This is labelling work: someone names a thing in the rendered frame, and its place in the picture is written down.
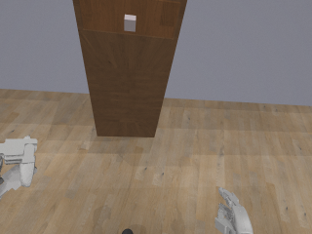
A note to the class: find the handle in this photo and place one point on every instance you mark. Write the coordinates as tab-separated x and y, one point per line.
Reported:
130	23

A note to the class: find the robot left hand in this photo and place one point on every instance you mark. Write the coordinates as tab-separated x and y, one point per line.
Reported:
19	151

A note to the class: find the cabinet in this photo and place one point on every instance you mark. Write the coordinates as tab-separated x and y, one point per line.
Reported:
127	76

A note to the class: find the drawer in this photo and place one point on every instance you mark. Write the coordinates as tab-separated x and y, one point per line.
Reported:
153	17

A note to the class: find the robot right hand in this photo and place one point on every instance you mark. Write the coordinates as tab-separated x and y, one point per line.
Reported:
237	220

